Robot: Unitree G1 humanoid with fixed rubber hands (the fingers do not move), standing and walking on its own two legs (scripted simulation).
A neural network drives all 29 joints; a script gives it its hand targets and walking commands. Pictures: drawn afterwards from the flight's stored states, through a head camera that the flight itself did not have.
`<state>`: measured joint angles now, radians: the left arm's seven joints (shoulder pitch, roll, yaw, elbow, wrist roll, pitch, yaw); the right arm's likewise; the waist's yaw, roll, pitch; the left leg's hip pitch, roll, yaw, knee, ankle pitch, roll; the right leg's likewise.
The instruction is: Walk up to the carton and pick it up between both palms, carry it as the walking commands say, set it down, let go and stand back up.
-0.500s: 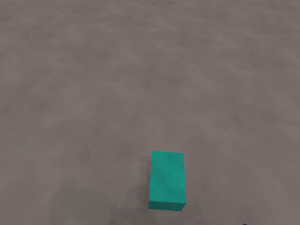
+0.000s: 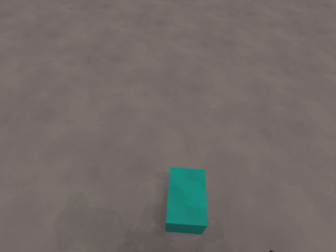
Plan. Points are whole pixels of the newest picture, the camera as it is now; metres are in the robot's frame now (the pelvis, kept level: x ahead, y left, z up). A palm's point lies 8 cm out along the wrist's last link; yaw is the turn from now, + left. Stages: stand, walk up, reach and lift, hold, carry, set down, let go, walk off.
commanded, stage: stand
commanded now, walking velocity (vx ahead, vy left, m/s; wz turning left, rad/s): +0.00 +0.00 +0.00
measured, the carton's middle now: (185, 200) +0.46 -0.08 -0.68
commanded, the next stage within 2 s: reach and lift in 0.32 s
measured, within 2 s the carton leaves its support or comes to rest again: neither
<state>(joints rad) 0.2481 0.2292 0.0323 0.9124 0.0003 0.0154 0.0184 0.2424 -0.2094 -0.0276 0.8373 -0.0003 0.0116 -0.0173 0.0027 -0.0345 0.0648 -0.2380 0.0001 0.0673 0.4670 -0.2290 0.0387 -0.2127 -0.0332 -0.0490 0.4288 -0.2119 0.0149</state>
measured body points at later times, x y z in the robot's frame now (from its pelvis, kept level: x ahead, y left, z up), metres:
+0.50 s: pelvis -0.01 -0.01 -0.01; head +0.02 +0.00 +0.44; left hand +0.18 +0.23 -0.11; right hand +0.16 -0.26 -0.11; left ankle +0.01 +0.09 -0.74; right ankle +0.01 -0.14 -0.74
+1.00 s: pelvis -0.02 -0.04 -0.04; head +0.12 -0.03 +0.38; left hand +0.24 +0.19 -0.16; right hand +0.22 -0.26 -0.17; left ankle +0.01 +0.09 -0.74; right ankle +0.01 -0.14 -0.74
